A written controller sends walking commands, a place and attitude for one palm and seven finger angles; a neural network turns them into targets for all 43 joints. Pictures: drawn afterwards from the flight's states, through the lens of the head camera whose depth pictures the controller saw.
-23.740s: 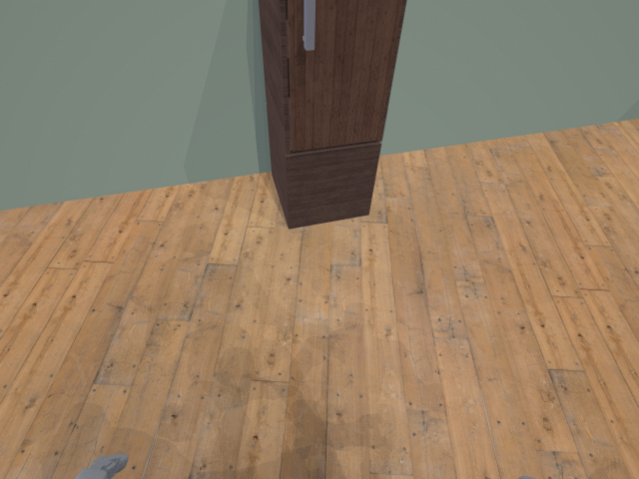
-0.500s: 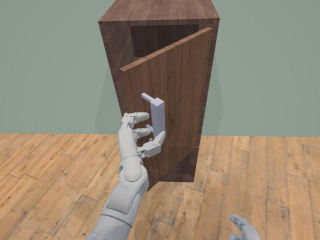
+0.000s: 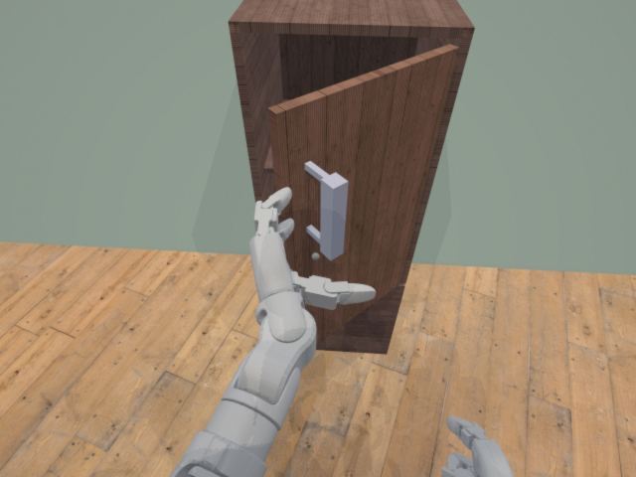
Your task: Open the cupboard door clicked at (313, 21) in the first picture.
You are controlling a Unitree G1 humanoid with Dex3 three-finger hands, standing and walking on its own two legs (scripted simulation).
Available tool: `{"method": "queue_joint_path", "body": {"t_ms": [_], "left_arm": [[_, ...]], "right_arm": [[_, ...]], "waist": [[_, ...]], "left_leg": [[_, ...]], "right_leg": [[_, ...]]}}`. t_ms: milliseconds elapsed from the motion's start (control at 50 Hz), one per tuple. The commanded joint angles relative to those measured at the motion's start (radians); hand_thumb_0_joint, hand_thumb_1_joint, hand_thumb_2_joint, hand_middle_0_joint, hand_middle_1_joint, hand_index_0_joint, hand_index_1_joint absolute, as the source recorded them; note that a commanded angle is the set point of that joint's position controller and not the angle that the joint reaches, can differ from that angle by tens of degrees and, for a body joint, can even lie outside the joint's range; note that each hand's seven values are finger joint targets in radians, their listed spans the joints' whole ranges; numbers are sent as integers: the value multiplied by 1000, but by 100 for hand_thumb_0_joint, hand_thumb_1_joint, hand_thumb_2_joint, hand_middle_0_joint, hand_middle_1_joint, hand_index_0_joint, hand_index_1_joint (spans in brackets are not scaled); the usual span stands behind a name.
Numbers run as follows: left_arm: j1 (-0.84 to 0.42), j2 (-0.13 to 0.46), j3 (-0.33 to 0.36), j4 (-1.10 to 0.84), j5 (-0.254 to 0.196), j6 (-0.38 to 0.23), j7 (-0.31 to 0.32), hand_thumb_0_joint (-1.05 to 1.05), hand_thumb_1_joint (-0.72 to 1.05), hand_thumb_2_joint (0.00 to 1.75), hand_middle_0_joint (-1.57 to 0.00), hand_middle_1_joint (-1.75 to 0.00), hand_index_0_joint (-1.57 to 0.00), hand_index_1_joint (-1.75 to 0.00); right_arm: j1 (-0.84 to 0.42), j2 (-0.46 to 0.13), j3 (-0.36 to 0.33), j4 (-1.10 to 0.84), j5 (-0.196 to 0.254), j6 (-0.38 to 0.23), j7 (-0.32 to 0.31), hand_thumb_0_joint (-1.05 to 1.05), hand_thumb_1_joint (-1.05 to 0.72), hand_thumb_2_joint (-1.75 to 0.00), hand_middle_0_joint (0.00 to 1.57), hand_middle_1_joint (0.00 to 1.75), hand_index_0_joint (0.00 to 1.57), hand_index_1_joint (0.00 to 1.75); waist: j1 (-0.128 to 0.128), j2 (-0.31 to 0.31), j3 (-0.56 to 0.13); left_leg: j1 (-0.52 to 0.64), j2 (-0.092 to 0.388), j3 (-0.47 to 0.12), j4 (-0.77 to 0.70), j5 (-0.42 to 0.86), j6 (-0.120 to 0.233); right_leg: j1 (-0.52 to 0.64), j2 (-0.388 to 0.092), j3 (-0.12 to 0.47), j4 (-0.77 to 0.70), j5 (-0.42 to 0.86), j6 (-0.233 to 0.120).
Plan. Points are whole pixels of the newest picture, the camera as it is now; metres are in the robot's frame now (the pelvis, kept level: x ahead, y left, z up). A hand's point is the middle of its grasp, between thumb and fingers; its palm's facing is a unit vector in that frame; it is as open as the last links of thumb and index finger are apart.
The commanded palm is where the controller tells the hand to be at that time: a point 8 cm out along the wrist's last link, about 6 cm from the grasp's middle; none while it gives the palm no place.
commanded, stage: slide the hand sideways off the handle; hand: left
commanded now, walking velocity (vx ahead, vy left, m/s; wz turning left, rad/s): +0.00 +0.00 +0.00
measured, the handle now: (322, 210) +0.44 +0.02 +0.11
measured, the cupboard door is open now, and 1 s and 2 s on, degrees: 42 41 41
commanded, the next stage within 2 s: draw the hand back to the body in 1.28 s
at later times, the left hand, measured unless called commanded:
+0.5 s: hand (312, 279) +0.32 +0.03 +0.12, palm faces -0.09 -1.00 +0.02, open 16.3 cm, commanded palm +0.29 +0.09 +0.11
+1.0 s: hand (263, 302) +0.29 +0.09 +0.11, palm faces -0.03 -1.00 -0.02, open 16.3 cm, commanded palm +0.26 +0.15 +0.11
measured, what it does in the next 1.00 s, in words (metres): stands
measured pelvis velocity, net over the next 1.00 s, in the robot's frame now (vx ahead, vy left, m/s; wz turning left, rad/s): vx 0.03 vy -0.02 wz -0.02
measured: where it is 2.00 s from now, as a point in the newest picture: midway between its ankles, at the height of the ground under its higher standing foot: outside the picture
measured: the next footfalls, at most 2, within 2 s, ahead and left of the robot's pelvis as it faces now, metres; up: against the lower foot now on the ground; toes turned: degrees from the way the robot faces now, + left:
none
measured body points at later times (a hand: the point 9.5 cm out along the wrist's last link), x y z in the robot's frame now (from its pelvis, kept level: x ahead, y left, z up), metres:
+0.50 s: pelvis +0.01 +0.00 +0.00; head +0.00 -0.01 +0.45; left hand +0.32 +0.08 +0.12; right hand +0.16 -0.23 -0.09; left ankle +0.04 +0.11 -0.72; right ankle +0.00 -0.11 -0.72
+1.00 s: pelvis +0.03 -0.02 +0.01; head +0.02 -0.04 +0.46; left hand +0.29 +0.14 +0.11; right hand +0.22 -0.24 -0.07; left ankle +0.04 +0.11 -0.72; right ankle +0.00 -0.11 -0.72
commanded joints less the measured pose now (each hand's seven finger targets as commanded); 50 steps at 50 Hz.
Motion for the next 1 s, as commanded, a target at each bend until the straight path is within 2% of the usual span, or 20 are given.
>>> {"method": "queue_joint_path", "body": {"t_ms": [0,60,80,100,120,140,160,180,240,280,320,380,480,540,560,660,720,800,900,980], "left_arm": [[-389,-98,-21,-196,29,-40,11,0,-50,30,-15,-30,-15,-30],[-406,-70,19,-159,20,-30,22,0,-50,30,-15,-30,-15,-30],[-322,-7,-189,-158,108,-76,-195,0,-50,30,-15,-30,-15,-30],[-360,71,-106,-211,61,-129,-311,0,-50,30,-15,-30,-15,-30],[-389,126,-76,-224,43,-166,-380,0,-50,30,-15,-30,-15,-30],[-379,149,-67,-213,15,-184,-454,0,-50,30,-15,-30,-15,-30],[-369,185,-5,-200,-42,-188,-506,0,-50,30,-15,-30,-15,-30],[-344,169,21,-189,-94,-172,-530,0,-50,30,-15,-30,-15,-30],[-314,123,69,-189,-199,-120,-520,0,-50,30,-15,-30,-15,-30],[-264,100,72,-245,-222,-114,-499,0,-50,30,-15,-30,-15,-30],[-237,81,38,-323,-202,-140,-485,0,-50,30,-15,-30,-15,-30],[-177,117,21,-392,-139,-192,-474,0,-50,30,-15,-30,-15,-30],[-92,214,71,-399,-84,-164,-469,0,-50,30,-15,-30,-15,-30],[-44,255,122,-418,-108,-123,-483,0,-50,30,-15,-30,-15,-30],[-31,257,135,-456,-125,-117,-491,0,-50,30,-15,-30,-15,-30],[25,249,135,-540,-171,-129,-537,0,-50,30,-15,-30,-15,-30],[132,254,132,-558,-170,-140,-576,0,-50,30,-15,-30,-15,-30],[170,274,129,-584,-170,-120,-627,0,-50,30,-15,-30,-15,-30],[297,351,233,-678,-199,-113,-653,0,-50,30,-15,-30,-15,-30],[311,376,269,-721,-220,-141,-665,0,-50,30,-15,-30,-15,-30]], "right_arm": [[-125,-100,-38,-150,2,-35,0,0,-90,-90,20,30,20,30],[-123,-101,-32,-145,1,-24,-1,0,-90,-90,20,30,20,30],[-34,-128,-35,-126,-7,-6,-3,0,-90,-90,20,30,20,30],[-35,-128,-39,-168,10,-5,-15,0,-90,-90,20,30,20,30],[-34,-129,-37,-178,11,-7,-31,0,-90,-90,20,30,20,30],[-34,-129,-30,-182,16,-6,-43,0,-90,-90,20,30,20,30],[-48,-122,-20,-192,29,-6,-54,0,-90,-90,20,30,20,30],[-73,-116,-10,-210,39,-9,-61,0,-90,-90,20,30,20,30],[-106,-114,1,-226,58,-39,-68,0,-90,-90,20,30,20,30],[-107,-119,2,-234,59,-62,-58,0,-90,-90,20,30,20,30],[-92,-122,-7,-239,58,-85,-41,0,-90,-90,20,30,20,30],[-60,-128,-19,-237,50,-109,-17,0,-90,-90,20,30,20,30],[-69,-133,-19,-248,45,-93,-11,0,-90,-90,20,30,20,30],[-85,-131,-11,-258,48,-78,-24,0,-90,-90,20,30,20,30],[-99,-126,-9,-268,50,-78,-29,0,-90,-90,20,30,20,30],[-99,-125,-4,-272,51,-100,-37,0,-90,-90,20,30,20,30],[-78,-130,-7,-271,50,-112,-31,0,-90,-90,20,30,20,30],[-70,-138,-10,-279,53,-122,-32,0,-90,-90,20,30,20,30],[-70,-136,-9,-293,51,-135,-38,0,-90,-90,20,30,20,30],[-70,-134,-6,-288,52,-151,-43,0,-90,-90,20,30,20,30]], "waist": [[-6,-74,-204],[-4,-106,-195],[-76,-179,-159],[-47,-136,-220],[-35,-122,-266],[-33,-67,-273],[-19,-49,-274],[-2,-25,-253],[9,-90,-175],[15,-109,-161],[7,-96,-177],[3,-74,-186],[12,-69,-157],[26,-88,-158],[36,-62,-172],[22,-82,-163],[16,-79,-171],[4,-62,-141],[33,-78,-202],[26,-60,-172]], "left_leg": [[132,9,-38,-107,82,-13],[113,7,-40,-115,63,-13],[145,12,-37,-111,121,3],[158,6,-27,-100,150,10],[175,-3,-20,-94,169,15],[197,-5,-18,-96,173,13],[200,-5,-19,-106,149,7],[191,-8,-17,-119,116,4],[172,0,-22,-160,41,-1],[175,4,-23,-169,50,-2],[199,10,-24,-155,93,-1],[207,16,-31,-141,134,-1],[172,5,-8,-141,78,7],[176,-1,1,-149,87,10],[183,-3,6,-151,100,8],[205,-3,6,-140,156,9],[215,-2,7,-126,209,9],[206,-7,5,-116,200,12],[206,-12,6,-105,269,10],[194,-13,5,-103,260,10]], "right_leg": [[-30,29,-10,-111,80,-35],[-25,30,-10,-118,62,-33],[-56,27,25,-105,147,-33],[-23,21,26,-106,193,-37],[11,19,35,-100,238,-36],[20,18,34,-99,255,-38],[31,22,29,-110,230,-40],[41,26,25,-126,197,-39],[40,37,13,-180,97,-26],[41,40,4,-184,95,-22],[26,43,-1,-166,132,-21],[12,44,-1,-137,164,-25],[19,33,26,-161,126,-21],[61,30,35,-183,146,-19],[79,28,39,-184,167,-19],[94,31,36,-181,261,-9],[96,30,33,-162,357,-4],[71,27,37,-159,365,2],[141,15,41,-134,502,8],[124,18,40,-133,494,11]]}}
